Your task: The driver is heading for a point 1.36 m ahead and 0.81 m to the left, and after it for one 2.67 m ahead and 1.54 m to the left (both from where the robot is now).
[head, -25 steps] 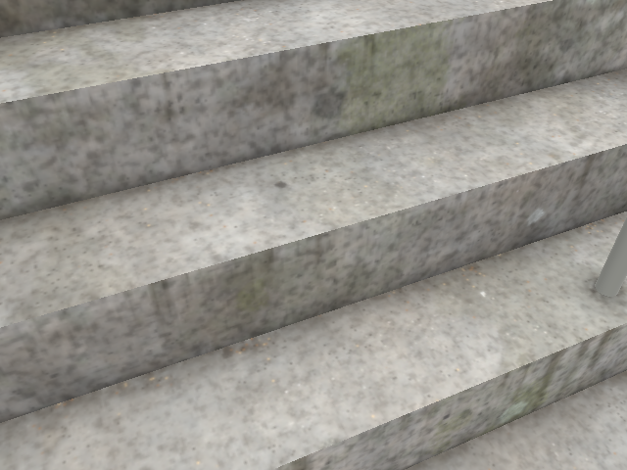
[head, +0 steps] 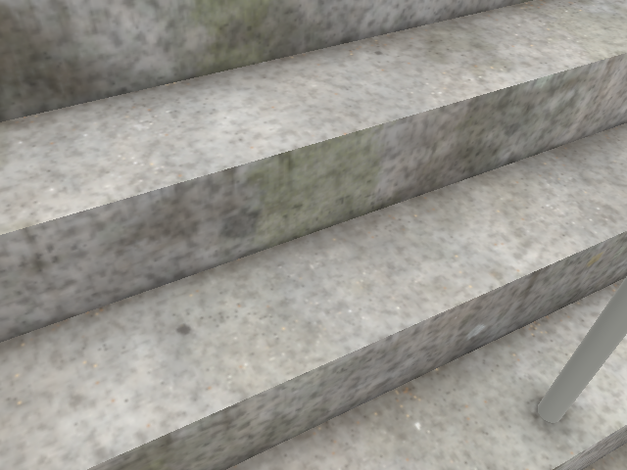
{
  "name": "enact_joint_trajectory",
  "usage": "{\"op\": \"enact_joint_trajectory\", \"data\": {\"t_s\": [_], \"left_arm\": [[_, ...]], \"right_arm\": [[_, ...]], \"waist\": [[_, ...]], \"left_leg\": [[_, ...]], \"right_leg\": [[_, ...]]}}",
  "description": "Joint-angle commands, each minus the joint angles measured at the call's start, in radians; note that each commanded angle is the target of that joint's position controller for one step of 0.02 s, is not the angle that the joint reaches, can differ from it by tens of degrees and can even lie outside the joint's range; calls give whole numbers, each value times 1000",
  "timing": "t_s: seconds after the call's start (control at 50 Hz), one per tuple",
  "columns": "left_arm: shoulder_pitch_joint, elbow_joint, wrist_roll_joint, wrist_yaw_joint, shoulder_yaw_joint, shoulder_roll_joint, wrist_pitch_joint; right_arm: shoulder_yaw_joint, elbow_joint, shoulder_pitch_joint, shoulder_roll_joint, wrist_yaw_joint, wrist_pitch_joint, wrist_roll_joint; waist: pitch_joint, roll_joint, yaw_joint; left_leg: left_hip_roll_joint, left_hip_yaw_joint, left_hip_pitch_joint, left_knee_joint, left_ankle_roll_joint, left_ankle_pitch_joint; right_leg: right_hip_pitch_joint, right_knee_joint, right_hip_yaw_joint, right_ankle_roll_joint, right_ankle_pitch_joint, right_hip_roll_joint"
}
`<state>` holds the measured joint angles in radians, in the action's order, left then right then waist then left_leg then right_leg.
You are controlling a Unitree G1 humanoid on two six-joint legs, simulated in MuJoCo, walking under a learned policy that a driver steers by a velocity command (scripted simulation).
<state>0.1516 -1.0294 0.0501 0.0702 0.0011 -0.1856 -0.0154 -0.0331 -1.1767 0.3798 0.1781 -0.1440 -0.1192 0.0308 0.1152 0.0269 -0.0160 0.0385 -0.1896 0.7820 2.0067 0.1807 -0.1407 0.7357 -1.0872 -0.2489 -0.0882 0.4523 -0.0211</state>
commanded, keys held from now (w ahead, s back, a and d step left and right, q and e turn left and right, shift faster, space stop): w+q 1.00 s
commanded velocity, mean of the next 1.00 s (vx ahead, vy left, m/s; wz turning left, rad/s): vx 0.50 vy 0.00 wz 0.52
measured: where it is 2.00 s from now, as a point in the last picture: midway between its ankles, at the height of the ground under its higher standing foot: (119, 161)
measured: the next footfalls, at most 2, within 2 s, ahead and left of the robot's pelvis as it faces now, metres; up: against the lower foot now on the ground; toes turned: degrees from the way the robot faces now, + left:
left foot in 0.26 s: +0.19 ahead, +0.14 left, +0.20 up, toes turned +8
right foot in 0.82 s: +0.56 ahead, +0.01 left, +0.40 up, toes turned +25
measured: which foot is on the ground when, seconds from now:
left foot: up 0.00-0.24, down 0.26-0.86, up 0.88-1.00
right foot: down 0.00-0.44, up 0.46-0.80, down 0.82-1.00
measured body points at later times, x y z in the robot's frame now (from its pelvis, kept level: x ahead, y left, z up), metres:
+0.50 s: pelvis +0.20 +0.05 +0.19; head +0.20 +0.06 +0.63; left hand +0.21 +0.33 +0.04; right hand +0.39 -0.16 +0.07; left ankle +0.15 +0.14 -0.45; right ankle +0.10 -0.09 -0.49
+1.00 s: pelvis +0.43 +0.06 +0.40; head +0.41 +0.04 +0.84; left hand +0.48 +0.34 +0.30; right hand +0.57 -0.14 +0.24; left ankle +0.29 +0.17 -0.10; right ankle +0.52 -0.01 -0.25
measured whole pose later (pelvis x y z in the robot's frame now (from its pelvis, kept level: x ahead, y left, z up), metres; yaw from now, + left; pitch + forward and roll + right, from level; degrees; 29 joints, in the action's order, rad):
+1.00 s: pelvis +0.43 +0.06 +0.40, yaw +31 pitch +6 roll -3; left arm 0.02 -0.90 0.05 0.05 -0.01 -0.14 0.02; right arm -0.06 -1.14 0.33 0.22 -0.13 -0.09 0.01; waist 0.20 0.06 -0.04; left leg -0.13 -0.27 0.79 1.86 0.21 -0.02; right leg 0.72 -1.16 -0.14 -0.07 0.57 -0.01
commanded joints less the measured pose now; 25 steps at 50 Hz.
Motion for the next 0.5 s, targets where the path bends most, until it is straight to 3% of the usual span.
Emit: {"op": "enact_joint_trajectory", "data": {"t_s": [0.02, 0.04, 0.06, 0.08, 0.12, 0.14, 0.16, 0.18, 0.22, 0.24, 0.26, 0.28, 0.3, 0.32, 0.34, 0.36, 0.38, 0.4, 0.42, 0.44, 0.46, 0.48, 0.5], "left_arm": [[-41, -2, 12, 24, -10, 60, -22], [-101, 6, 18, 25, -18, 81, -24], [-107, 6, 26, 22, -33, 104, -34], [-100, -12, 40, 18, -44, 114, -45], [-48, -33, 70, 10, -40, 46, -62], [-27, -32, 76, 6, -37, 1, -70], [-3, -14, 73, 7, -34, -29, -71], [53, -8, 70, 10, -31, -65, -73], [63, 3, 59, 27, -27, -107, -61], [57, -5, 58, 54, -26, -135, -57], [112, -29, 30, 76, -7, -215, -57], [166, -57, 44, 95, 0, -227, -55], [213, -51, 69, 100, -8, -189, -52], [217, -59, 85, 96, -17, -178, -54], [211, -49, 76, 87, -10, -193, -59], [240, -62, 85, 80, 1, -219, -54], [264, -61, 96, 79, 15, -257, -42], [191, -45, 103, 79, 33, -304, -29], [147, -45, 96, 81, 42, -293, -21], [74, -41, 114, 85, 46, -270, -3], [51, -38, 113, 87, 37, -165, 11], [-37, 18, 72, 84, 23, -101, 28], [-115, 58, 48, 57, 10, -54, 16]], "right_arm": [[19, 78, -53, -98, 21, 18, -19], [30, 92, -80, -113, 30, 31, -53], [28, 114, -88, -86, 36, 44, -69], [34, 134, -104, -81, 32, 46, -65], [36, 206, -179, -53, 27, 43, -44], [22, 227, -202, 5, 23, 48, -39], [10, 255, -235, 57, 29, 57, -42], [2, 270, -280, 96, 37, 65, -32], [3, 297, -338, 113, 62, 103, -13], [11, 317, -358, 116, 80, 137, 0], [18, 359, -440, 96, 71, 169, -6], [41, 380, -464, 47, 64, 196, -4], [39, 378, -474, 68, 74, 197, 3], [59, 384, -470, 24, 73, 202, 20], [62, 384, -427, 20, 81, 188, 15], [65, 382, -383, 28, 91, 173, -11], [48, 366, -330, 81, 103, 159, -47], [34, 345, -285, 124, 104, 160, -55], [23, 311, -210, 153, 103, 163, -50], [22, 257, -103, 168, 96, 179, -28], [18, 205, 8, 177, 91, 176, 11], [32, 158, 147, 107, 85, 176, 41], [42, 96, 270, 78, 76, 159, 60]], "waist": [[-28, 92, 74], [-60, 17, 106], [-74, 9, 124], [-85, 8, 143], [-51, 3, 159], [-32, -9, 155], [-13, -34, 146], [-3, -64, 122], [10, -116, 110], [-16, -131, 126], [5, -214, 104], [1, -216, 74], [78, -93, 26], [94, -159, 18], [153, -223, 18], [246, -236, 33], [261, -242, 50], [200, -238, 92], [163, -194, 138], [125, -105, 197], [73, 41, 221], [63, 88, 251], [38, 159, 268]], "left_leg": [[49, -22, 300, 303, 76, 94], [25, -8, 337, 473, 102, 234], [-8, -40, 401, 543, 126, 240], [-35, -26, 438, 609, 161, 235], [-56, 65, 440, 546, 188, 221], [-57, 97, 397, 436, 173, 165], [-43, 126, 332, 287, 144, 100], [-26, 169, 311, 158, 108, 101], [-1, 210, 276, -166, 77, 214], [-1, 187, 269, -387, 33, 428], [-71, 313, 274, -557, -55, 761], [-79, 322, 301, -640, -73, 778], [-134, 339, 385, -637, -51, 797], [-132, 335, 412, -749, -59, 814], [-151, 321, 349, -820, -78, 833], [-187, 305, 185, -862, -72, 737], [-222, 258, 76, -852, -70, 691], [-244, 255, 22, -942, -73, 688], [-254, 240, -63, -1032, -85, 714], [-235, 144, -211, -1170, -52, 643], [-148, -65, -353, -1276, 7, 578], [-98, -223, -488, -1326, 50, 425], [-6, -392, -597, -1287, 123, 317]], "right_leg": [[-213, 687, 482, -146, -248, -346], [-172, 742, 411, -148, -268, -323], [-171, 775, 359, -132, -263, -306], [-161, 793, 283, -110, -292, -278], [-212, 790, 87, -53, -326, -177], [-240, 788, -6, -35, -355, -121], [-243, 811, -55, -28, -417, -100], [-295, 838, -80, -54, -460, -101], [-399, 888, -69, -128, -681, -170], [-474, 903, -26, -184, -1003, -273], [-583, 878, -2, -257, -1261, -323], [-682, 863, 37, -300, -1313, -394], [-853, 740, 1, -267, -1464, -323], [-960, 708, 50, -286, -1606, -366], [-1031, 670, 76, -305, -1669, -376], [-1005, 632, 78, -314, -1780, -352], [-912, 623, 76, -318, -1775, -321], [-849, 600, 83, -318, -1782, -311], [-756, 540, 92, -296, -1635, -270], [-546, 382, 112, -261, -1320, -196], [-199, 38, 160, -190, -667, -78], [56, -359, 292, -202, -485, -4], [305, -680, 458, -188, -374, 105]]}}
